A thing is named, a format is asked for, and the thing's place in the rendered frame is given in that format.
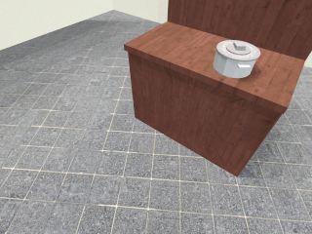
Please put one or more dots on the knob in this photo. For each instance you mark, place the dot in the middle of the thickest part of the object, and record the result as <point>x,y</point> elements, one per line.
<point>239,45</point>

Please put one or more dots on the table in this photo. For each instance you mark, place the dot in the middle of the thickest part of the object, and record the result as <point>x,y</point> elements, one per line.
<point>177,91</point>

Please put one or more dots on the pot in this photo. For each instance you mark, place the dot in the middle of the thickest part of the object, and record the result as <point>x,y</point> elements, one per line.
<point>232,68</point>

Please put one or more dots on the lid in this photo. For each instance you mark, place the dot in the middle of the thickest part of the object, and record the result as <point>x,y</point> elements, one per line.
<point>228,50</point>

